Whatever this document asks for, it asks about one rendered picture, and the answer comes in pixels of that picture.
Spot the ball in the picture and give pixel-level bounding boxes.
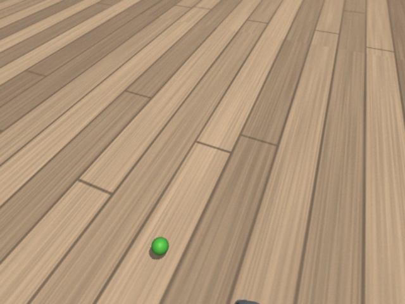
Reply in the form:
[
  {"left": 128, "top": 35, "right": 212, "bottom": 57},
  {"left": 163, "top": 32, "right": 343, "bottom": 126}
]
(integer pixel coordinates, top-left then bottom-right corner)
[{"left": 151, "top": 237, "right": 169, "bottom": 255}]

